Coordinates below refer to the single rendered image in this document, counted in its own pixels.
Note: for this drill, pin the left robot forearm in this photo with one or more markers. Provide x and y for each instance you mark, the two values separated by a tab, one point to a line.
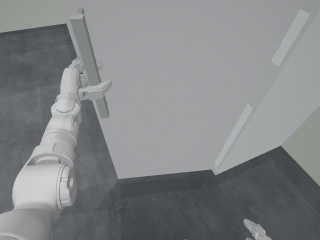
60	138

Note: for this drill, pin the handle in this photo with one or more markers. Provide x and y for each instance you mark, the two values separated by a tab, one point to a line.
80	29

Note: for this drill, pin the left robot upper arm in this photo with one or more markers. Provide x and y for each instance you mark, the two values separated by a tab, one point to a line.
41	193

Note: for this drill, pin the robot right hand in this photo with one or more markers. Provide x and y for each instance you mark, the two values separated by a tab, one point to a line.
257	231

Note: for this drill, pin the fridge door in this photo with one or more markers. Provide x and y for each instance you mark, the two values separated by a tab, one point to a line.
182	72

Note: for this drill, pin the robot left hand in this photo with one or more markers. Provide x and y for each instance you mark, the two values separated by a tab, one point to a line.
74	82

